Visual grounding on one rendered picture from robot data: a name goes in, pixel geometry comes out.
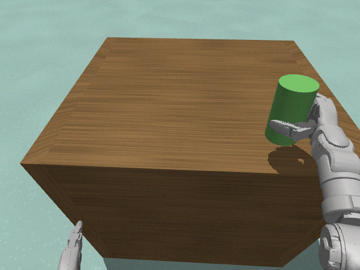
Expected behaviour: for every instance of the right robot arm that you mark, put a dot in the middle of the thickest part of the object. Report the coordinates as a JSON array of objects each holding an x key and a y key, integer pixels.
[{"x": 339, "y": 177}]

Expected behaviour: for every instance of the can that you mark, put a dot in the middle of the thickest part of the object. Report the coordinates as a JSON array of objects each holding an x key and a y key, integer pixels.
[{"x": 292, "y": 102}]

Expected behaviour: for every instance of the right robot hand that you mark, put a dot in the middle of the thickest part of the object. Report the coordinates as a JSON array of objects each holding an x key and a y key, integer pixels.
[{"x": 322, "y": 112}]

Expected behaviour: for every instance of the left robot hand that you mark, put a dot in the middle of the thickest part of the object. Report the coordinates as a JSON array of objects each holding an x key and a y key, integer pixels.
[{"x": 71, "y": 256}]

